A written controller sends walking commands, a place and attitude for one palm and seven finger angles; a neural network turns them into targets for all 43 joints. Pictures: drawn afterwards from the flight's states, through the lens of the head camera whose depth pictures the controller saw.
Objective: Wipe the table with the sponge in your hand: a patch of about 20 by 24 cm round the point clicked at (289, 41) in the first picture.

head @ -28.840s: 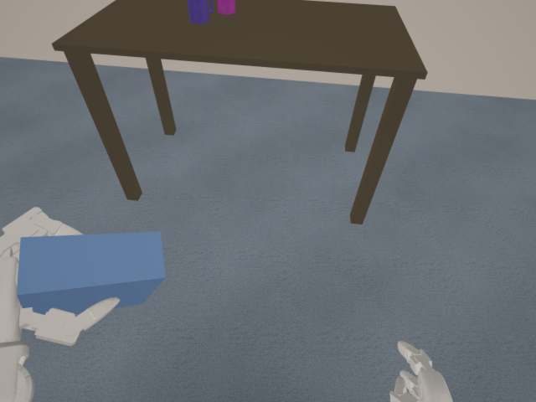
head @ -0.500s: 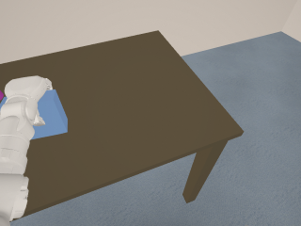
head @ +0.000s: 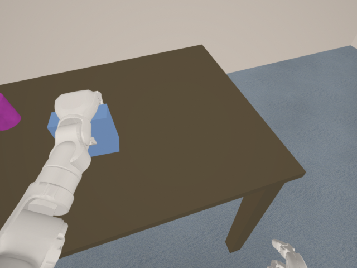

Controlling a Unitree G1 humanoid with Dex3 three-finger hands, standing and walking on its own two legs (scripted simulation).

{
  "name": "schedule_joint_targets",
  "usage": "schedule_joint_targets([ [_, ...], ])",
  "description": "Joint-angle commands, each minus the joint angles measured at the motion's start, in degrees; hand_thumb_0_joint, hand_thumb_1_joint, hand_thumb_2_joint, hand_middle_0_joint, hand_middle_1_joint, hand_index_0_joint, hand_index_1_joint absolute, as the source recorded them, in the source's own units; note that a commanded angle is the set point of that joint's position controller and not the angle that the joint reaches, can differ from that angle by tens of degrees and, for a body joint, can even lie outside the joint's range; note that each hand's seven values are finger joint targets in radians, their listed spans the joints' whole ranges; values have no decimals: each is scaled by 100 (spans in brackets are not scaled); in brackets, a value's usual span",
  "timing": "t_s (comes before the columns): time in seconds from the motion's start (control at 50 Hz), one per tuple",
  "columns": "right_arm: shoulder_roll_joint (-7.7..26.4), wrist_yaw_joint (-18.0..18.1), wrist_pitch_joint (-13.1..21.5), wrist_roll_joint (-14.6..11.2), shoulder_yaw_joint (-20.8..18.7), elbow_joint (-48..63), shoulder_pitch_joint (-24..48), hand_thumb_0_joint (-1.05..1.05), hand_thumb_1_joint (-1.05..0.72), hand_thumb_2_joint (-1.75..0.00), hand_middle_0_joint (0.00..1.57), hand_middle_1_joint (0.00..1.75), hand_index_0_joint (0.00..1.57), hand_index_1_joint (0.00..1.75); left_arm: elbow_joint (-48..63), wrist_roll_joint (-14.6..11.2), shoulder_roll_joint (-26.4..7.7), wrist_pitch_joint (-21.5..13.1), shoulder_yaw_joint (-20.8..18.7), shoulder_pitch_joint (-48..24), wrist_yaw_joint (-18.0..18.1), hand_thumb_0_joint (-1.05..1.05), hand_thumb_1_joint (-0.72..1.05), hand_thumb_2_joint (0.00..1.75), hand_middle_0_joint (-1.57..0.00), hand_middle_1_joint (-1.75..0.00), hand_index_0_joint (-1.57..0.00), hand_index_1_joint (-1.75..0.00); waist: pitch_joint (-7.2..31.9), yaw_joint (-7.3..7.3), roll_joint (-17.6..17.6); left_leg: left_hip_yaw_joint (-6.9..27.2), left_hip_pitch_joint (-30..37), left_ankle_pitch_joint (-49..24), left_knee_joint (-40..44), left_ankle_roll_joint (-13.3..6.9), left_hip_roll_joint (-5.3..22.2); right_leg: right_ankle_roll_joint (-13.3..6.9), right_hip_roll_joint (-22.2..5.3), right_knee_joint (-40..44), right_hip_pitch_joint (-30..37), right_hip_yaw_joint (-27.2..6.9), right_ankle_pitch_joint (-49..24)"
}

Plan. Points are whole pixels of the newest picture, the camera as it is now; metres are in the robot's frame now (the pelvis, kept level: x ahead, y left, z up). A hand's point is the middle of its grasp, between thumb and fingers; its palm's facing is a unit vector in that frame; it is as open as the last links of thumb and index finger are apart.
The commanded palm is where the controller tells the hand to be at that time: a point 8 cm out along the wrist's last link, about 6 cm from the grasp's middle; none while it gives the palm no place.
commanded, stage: slide across to the middle lane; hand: left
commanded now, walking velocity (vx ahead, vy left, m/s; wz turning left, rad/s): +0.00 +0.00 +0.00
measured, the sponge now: (90, 138) +0.40 +0.27 +0.06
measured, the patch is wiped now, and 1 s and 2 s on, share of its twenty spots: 0.40 0.70 0.90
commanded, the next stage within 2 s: wipe back along the middle lane in 0.16 s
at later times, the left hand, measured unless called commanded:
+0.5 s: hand (102, 126) +0.40 +0.22 +0.11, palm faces -0.01 -0.02 -1.00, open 9.7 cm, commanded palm +0.36 +0.22 +0.15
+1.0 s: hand (99, 141) +0.35 +0.21 +0.11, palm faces +0.02 -0.02 -1.00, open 9.7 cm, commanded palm +0.32 +0.20 +0.14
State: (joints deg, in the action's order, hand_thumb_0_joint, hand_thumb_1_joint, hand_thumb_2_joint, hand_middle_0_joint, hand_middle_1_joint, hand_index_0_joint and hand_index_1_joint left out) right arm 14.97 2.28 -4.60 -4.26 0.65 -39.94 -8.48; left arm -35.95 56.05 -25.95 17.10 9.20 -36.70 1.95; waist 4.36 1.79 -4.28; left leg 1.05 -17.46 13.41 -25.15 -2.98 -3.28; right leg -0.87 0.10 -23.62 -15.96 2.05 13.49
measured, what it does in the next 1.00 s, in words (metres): stands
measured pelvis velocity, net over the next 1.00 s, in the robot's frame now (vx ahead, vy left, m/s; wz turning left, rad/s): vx -0.01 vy -0.03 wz -0.03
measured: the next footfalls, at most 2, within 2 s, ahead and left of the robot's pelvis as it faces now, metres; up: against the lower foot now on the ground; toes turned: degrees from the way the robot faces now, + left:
none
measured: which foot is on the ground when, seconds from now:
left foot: down 0.00-1.00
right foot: down 0.00-1.00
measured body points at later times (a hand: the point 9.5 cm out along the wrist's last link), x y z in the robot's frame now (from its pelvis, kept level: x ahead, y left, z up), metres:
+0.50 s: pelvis +0.01 -0.03 +0.00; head +0.02 -0.06 +0.45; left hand +0.39 +0.21 +0.16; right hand +0.18 -0.28 -0.12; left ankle -0.01 +0.08 -0.74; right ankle -0.02 -0.12 -0.74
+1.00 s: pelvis -0.01 -0.03 +0.00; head -0.02 -0.07 +0.45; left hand +0.35 +0.21 +0.16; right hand +0.18 -0.27 -0.11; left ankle -0.01 +0.08 -0.74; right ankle -0.02 -0.12 -0.74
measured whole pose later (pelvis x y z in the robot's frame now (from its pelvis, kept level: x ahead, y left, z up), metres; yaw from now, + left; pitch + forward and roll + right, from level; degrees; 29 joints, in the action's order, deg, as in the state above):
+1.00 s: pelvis -0.01 -0.03 +0.00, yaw -1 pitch +2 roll +0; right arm 16.6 2.8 -7.7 -5.1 1.5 -37.3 -6.5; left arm -19.8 55.3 -24.1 25.8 10.9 -22.6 0.2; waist 4.6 2.2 -5.4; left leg 0.3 -13.6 13.7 -25.2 -1.0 -1.1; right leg -2.9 2.3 -25.1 -13.3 1.3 13.9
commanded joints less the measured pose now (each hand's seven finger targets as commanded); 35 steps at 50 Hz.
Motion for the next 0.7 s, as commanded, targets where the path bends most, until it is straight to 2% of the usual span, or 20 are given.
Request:
schedule_joint_targets([
  [0.0,797,-5,115,24,-227,717,396,0,-90,-90,20,30,20,30,1171,128,-1012,231,-269,-2306,93,0,10,130,-120,-160,-120,-160,1889,-66,250,335,1294,-2657,23,288,250,-356,175,59,486,24,-1760],
  [0.04,818,16,91,29,-191,782,501,0,-90,-90,20,30,20,30,1270,106,-1271,301,-519,-2208,43,0,10,130,-120,-160,-120,-160,1937,5,302,293,1221,-2671,43,233,228,-373,167,77,672,-40,-1936],
  [0.06,804,21,73,28,-186,757,474,0,-90,-90,20,30,20,30,1255,105,-1021,333,-269,-2310,3,0,10,130,-120,-160,-120,-160,1855,-88,365,251,1243,-2694,8,209,213,-352,156,62,674,-11,-2072],
  [0.14,804,65,38,9,-148,794,590,0,-90,-90,20,30,20,30,1387,129,-1159,395,-353,-2388,-122,0,10,130,-120,-160,-120,-160,1839,-74,438,178,1175,-2597,9,110,182,-353,122,74,798,-84,-2318],
  [0.16,783,63,46,17,-164,793,549,0,-90,-90,20,30,20,30,1438,107,-916,396,-138,-2395,-153,0,10,130,-120,-160,-120,-160,1875,-122,358,136,1246,-2659,-56,76,155,-332,111,46,842,-76,-2469],
  [0.22,773,75,23,4,-151,755,518,0,-90,-90,20,30,20,30,1411,129,-785,383,26,-2524,-236,0,10,130,-120,-160,-120,-160,1788,-191,353,114,1212,-2578,-85,55,145,-322,96,24,777,-81,-2544],
  [0.24,781,87,38,5,-146,798,565,0,-90,-90,20,30,20,30,1463,105,-1049,360,-262,-2368,-257,0,10,130,-120,-160,-120,-160,1825,-111,393,134,1184,-2610,-77,30,154,-354,106,27,863,-134,-2615],
  [0.32,778,39,-19,25,-164,871,606,0,-90,-90,20,30,20,30,1595,70,-841,327,-218,-1405,-301,0,10,130,-120,-160,-120,-160,1826,-2,481,31,1056,-2821,-130,10,124,-298,56,-58,1154,-128,-3138],
  [0.38,802,11,-44,21,-179,917,660,0,-90,-90,20,30,20,30,1809,52,-1037,360,-479,-968,-249,0,10,130,-120,-160,-120,-160,1765,89,562,-10,936,-2660,-83,-16,125,-288,57,-54,1258,-172,-3132],
  [0.42,792,8,-67,7,-183,949,746,0,-90,-90,20,30,20,30,1903,53,-872,435,-341,-889,-212,0,10,130,-120,-160,-120,-160,1616,66,613,-36,847,-2424,-35,-20,111,-279,62,-30,1203,-174,-2956],
  [0.44,812,7,-63,-4,-169,1000,839,0,-90,-90,20,30,20,30,2042,15,-1074,477,-561,-746,-201,0,10,130,-120,-160,-120,-160,1651,146,616,2,801,-2388,11,-24,113,-311,66,-24,1275,-237,-2914],
  [0.46,801,9,-68,0,-178,1006,833,0,-90,-90,20,30,20,30,2029,-30,-864,538,-397,-607,-184,0,10,130,-120,-160,-120,-160,1618,121,691,-54,785,-2331,-6,-43,94,-278,57,-27,1333,-198,-2954],
  [0.52,800,7,-82,-23,-170,1010,917,0,-90,-90,20,30,20,30,2090,-90,-910,706,-444,-278,-157,0,10,130,-120,-160,-120,-160,1460,144,748,-96,691,-2109,35,-42,74,-247,45,7,1339,-232,-2895],
  [0.54,832,27,-93,-34,-150,1000,1016,0,-90,-90,20,30,20,30,2059,-101,-1137,770,-632,-278,-167,0,10,130,-120,-160,-120,-160,1377,176,737,-78,647,-1971,84,-44,82,-269,51,45,1293,-304,-2733],
  [0.56,821,44,-107,-48,-135,982,976,0,-90,-90,20,30,20,30,1967,-111,-918,830,-382,-349,-189,0,10,130,-120,-160,-120,-160,1247,88,740,-121,599,-1838,97,-54,71,-234,44,66,1249,-256,-2605],
  [0.58,833,51,-114,-65,-138,931,962,0,-90,-90,20,30,20,30,1931,-81,-1071,858,-469,-474,-190,0,10,130,-120,-160,-120,-160,1159,65,780,-109,585,-1713,122,-45,83,-230,55,99,1151,-265,-2430],
  [0.6,808,58,-116,-78,-134,979,1027,0,-90,-90,20,30,20,30,1980,-103,-881,893,-306,-397,-218,0,10,130,-120,-160,-120,-160,1155,78,644,-113,604,-1628,141,-40,74,-226,55,124,1107,-258,-2236],
  [0.64,816,67,-103,-74,-122,1030,1131,0,-90,-90,20,30,20,30,2101,-108,-1126,916,-547,-239,-229,0,10,130,-120,-160,-120,-160,1278,177,550,-60,653,-1594,163,-40,76,-273,67,127,1133,-327,-2087],
  [0.66,780,80,-105,-80,-113,1052,1092,0,-90,-90,20,30,20,30,2045,-118,-782,926,-227,-208,-257,0,10,130,-120,-160,-120,-160,1184,103,578,-84,644,-1514,160,-48,74,-246,65,134,1077,-242,-1946],
  [0.68,790,82,-97,-85,-110,1025,1052,0,-90,-90,20,30,20,30,1932,-127,-850,924,-296,-181,-257,0,10,130,-120,-160,-120,-160,1088,93,695,-84,607,-1387,168,-51,86,-235,74,176,994,-259,-1819],
])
